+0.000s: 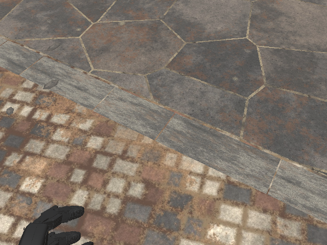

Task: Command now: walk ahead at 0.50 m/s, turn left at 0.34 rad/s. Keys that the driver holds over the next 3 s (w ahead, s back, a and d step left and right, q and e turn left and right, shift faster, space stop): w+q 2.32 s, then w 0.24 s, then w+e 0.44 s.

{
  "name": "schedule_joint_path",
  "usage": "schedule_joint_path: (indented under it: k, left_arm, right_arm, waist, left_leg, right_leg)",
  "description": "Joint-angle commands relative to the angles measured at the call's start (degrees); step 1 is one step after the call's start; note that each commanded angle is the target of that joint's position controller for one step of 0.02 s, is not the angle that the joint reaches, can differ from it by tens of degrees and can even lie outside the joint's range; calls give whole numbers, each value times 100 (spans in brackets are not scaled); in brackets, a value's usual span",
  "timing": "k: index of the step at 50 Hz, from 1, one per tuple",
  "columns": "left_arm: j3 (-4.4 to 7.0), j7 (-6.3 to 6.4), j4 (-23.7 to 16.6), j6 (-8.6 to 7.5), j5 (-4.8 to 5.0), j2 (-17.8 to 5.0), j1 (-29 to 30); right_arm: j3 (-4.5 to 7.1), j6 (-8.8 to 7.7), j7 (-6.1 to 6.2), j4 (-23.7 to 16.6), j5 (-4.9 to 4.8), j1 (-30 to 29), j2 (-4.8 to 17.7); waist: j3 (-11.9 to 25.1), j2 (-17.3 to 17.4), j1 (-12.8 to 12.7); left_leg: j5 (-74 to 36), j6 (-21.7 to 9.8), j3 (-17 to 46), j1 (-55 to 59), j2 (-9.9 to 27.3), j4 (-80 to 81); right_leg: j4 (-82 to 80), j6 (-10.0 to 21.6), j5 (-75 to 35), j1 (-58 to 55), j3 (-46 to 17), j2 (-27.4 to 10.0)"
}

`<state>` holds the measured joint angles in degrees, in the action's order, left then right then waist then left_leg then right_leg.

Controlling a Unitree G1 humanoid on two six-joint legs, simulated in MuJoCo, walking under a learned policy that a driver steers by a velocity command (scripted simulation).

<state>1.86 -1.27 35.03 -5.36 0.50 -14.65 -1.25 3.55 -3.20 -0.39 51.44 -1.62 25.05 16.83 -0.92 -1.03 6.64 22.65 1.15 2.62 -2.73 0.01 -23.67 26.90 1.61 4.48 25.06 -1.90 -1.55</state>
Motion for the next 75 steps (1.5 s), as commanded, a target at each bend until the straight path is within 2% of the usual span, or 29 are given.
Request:
schedule_joint_path:
  k: [1, 2, 3, 6, 14, 21, 23, 25, 26, 27, 28, 29, 30, 32, 35, 40, 44, 47, 49, 50, 51, 52, 53, 54, 56, 60, 70, 73, 75]
  left_arm:
    - [623, 134, 159, 44, -180, -1778, -2290]
    - [530, 111, 225, 58, -143, -1347, -2368]
    - [420, 100, 225, 39, -70, -1030, -2055]
    - [265, 55, 284, -22, -99, -533, -1204]
    - [442, 162, 668, -125, -106, -898, -1145]
    - [571, 198, 992, 75, 77, -1259, -1596]
    - [617, 221, 998, 160, 125, -1447, -1552]
    - [552, 255, 963, 225, 129, -1348, -1534]
    - [374, 251, 766, 174, -116, -799, -1780]
    - [203, 197, 507, -30, -112, -471, -1902]
    - [325, 128, 405, -181, 116, -1023, -1184]
    - [313, 106, 311, -263, 200, -1034, -929]
    - [305, 160, 392, -293, 75, -968, -944]
    - [373, 184, 473, -190, -87, -1042, -1112]
    - [329, 184, 432, -39, -149, -820, -1058]
    - [189, 116, 162, -61, -106, -535, 14]
    - [220, 2, 13, -147, -5, -703, 451]
    - [311, -34, 44, -216, 12, -903, 194]
    - [444, 23, 260, -269, -52, -1116, -734]
    - [521, 75, 330, -271, -134, -1423, -1566]
    - [624, 40, 558, -183, -162, -1844, -1996]
    - [507, 8, 472, -159, -34, -1273, -1840]
    - [413, 35, 417, -127, -26, -949, -1596]
    - [354, 43, 391, -91, -89, -846, -1292]
    - [285, 75, 476, -82, -139, -659, -1065]
    - [348, 96, 672, -154, -76, -799, -1143]
    - [452, 148, 1064, 53, 29, -1257, -1574]
    - [524, 182, 1093, 162, 121, -1494, -1557]
    - [540, 230, 1056, 240, 176, -1572, -1447]
  right_arm:
    - [-140, -173, 34, -712, 85, 6, -48]
    - [-24, -208, 44, -660, -66, -67, 444]
    - [85, -198, 43, -735, -122, -432, 779]
    - [131, -45, 41, -783, -5, -746, 603]
    - [34, 133, -126, -1164, 32, -1493, 185]
    - [29, 143, -322, -1688, 43, -2516, 300]
    - [140, 174, -326, -1713, 56, -2192, 497]
    - [477, 227, -219, -1289, 18, -536, 1061]
    - [639, 282, -87, -1180, -14, -36, 1678]
    - [593, 174, -132, -1431, 10, -284, 1904]
    - [437, 87, -187, -1436, 36, -274, 1355]
    - [372, 19, -187, -1383, 49, -432, 1131]
    - [322, -7, -173, -1420, 44, -810, 974]
    - [226, -15, -120, -1590, 145, -1295, 712]
    - [266, -56, -30, -1562, 123, -1226, 823]
    - [304, 0, 110, -1396, 50, -827, 935]
    - [316, 60, 139, -1241, 0, -469, 935]
    - [329, 108, 162, -1237, 20, -493, 914]
    - [230, 120, 144, -1305, 48, -581, 620]
    - [96, 107, 127, -1409, 148, -491, 270]
    - [12, 54, 122, -1578, -58, 321, 13]
    - [121, 59, 153, -1425, -112, 163, 666]
    - [216, 92, 154, -1501, -56, -501, 972]
    - [222, 127, 164, -1551, 9, -772, 917]
    - [234, 152, 96, -1630, 30, -883, 722]
    - [166, 235, 45, -1765, 10, -1055, 381]
    - [39, 129, -258, -2191, 6, -2433, 187]
    - [152, 163, -305, -2277, 41, -2287, 423]
    - [395, 214, -253, -2003, 41, -1062, 832]
  waist:
    - [1944, -1388, -1207]
    - [1859, -1251, -1313]
    - [1095, -906, -1274]
    - [200, -665, -816]
    - [-180, -222, -750]
    - [-436, -168, -1003]
    - [-69, -355, -725]
    - [834, -177, 152]
    - [1259, 1014, 51]
    - [2159, 1580, -320]
    - [1864, 742, 54]
    - [1137, 661, -50]
    - [720, 212, -331]
    - [448, 409, -704]
    - [352, 345, -774]
    - [64, 521, -383]
    - [6, 601, -238]
    - [57, 820, -439]
    - [562, 771, -930]
    - [1382, 70, -1226]
    - [1968, -1911, -840]
    - [1506, -1197, -997]
    - [802, -692, -1149]
    - [431, -325, -1041]
    - [83, -509, -827]
    - [-48, -440, -784]
    - [-416, -192, -1189]
    - [-176, -402, -899]
    - [535, -397, -134]
  left_leg:
    - [636, -196, -143, -3398, -107, -3523]
    - [1077, -186, 350, -4059, 54, -4470]
    - [620, -230, 409, -4359, 287, -4755]
    - [-373, -159, 342, -3835, 713, -4323]
    - [-2140, -44, 152, -3625, 727, -2562]
    - [-1802, -447, -439, -3474, 475, -1337]
    - [-1195, -685, -801, -2742, 80, -1306]
    - [-1466, -1072, -846, -278, -397, -867]
    - [-1413, -1638, 1290, 1501, 862, -710]
    - [-193, -2643, 4507, 2520, 1934, 367]
    - [-39, -2303, 4159, 2368, 1863, 759]
    - [-346, -2090, 3321, 1673, 1663, 751]
    - [-890, -1880, 2693, 818, 1395, 732]
    - [-1871, -1762, 2042, -287, 1080, 916]
    - [-2622, -1840, 1593, -880, 911, 1100]
    - [-2004, -1448, 1178, -1205, 513, 1051]
    - [-1537, -1342, 1652, -901, 699, 707]
    - [-1628, -1206, 2126, -535, 849, 191]
    - [-1938, -929, 1939, -766, 444, -800]
    - [-1049, -704, 1416, -1467, 46, -2425]
    - [1243, -332, 737, -3538, -662, -4237]
    - [988, -261, 881, -4225, -161, -4935]
    - [450, -239, 748, -4338, 18, -5057]
    - [46, -205, 588, -4123, 212, -4942]
    - [-395, -186, 565, -3728, 506, -4519]
    - [-792, -93, 370, -3842, 640, -3968]
    - [-2247, -273, -353, -3597, 479, -1467]
    - [-1452, -593, -730, -2964, 86, -1232]
    - [-1434, -948, -930, -1238, -365, -878]
  right_leg:
    - [-408, 1207, 774, -4703, -2913, -2283]
    - [-844, 1374, 1824, -4429, -3718, -2288]
    - [-962, 1179, 1907, -3856, -2951, -2079]
    - [-1494, 904, 714, -2298, -1378, -1475]
    - [-2000, 862, -676, -1915, 444, -1321]
    - [-1534, 582, -1424, -2828, 1120, -1564]
    - [-653, 456, -3399, -3006, 1312, -1536]
    - [1669, 123, -3694, -2107, 1602, -1166]
    - [3726, -225, -173, -69, 1615, -656]
    - [5158, -408, 3106, 1527, 302, 387]
    - [5346, -292, 2752, 2146, -372, 71]
    - [5018, -159, 2255, 2310, -274, -145]
    - [4508, -141, 1830, 1995, -275, -390]
    - [3879, -208, 1381, 1219, -322, -598]
    - [3200, -439, 978, 985, -177, -501]
    - [1074, -587, -751, 674, -120, -114]
    - [316, -494, -887, 353, -259, 77]
    - [90, -278, -177, -27, -310, 110]
    - [-187, 48, -80, -1487, -292, -61]
    - [-105, 384, 283, -2950, -1251, -1049]
    - [-692, 1336, 1678, -4588, -3999, -2257]
    - [-1032, 1204, 3063, -4286, -4341, -2244]
    - [-1104, 940, 2813, -3603, -3386, -1971]
    - [-1172, 805, 1984, -2933, -2626, -1720]
    - [-1402, 730, 953, -2144, -1658, -1360]
    - [-1775, 894, 70, -1952, -732, -1326]
    - [-1720, 659, -1194, -2688, 871, -1364]
    - [-926, 505, -3436, -3086, 1176, -1443]
    - [820, 314, -4543, -2762, 1431, -1284]
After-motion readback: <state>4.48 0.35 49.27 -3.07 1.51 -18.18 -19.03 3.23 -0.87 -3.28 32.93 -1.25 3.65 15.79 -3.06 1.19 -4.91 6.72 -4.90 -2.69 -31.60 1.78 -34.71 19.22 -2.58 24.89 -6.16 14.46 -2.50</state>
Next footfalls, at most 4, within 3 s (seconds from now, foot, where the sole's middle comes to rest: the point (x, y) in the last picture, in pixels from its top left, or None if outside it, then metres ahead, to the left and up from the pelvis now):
0.50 left None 0.38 0.18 -0.77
0.98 right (126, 191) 0.72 0.12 -0.77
1.52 left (37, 196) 0.74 0.50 -0.77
2.00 right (15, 140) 1.05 0.65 -0.77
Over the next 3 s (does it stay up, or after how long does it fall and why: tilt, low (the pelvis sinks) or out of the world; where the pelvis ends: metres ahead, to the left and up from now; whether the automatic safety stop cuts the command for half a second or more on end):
stays up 0.95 1.08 0.00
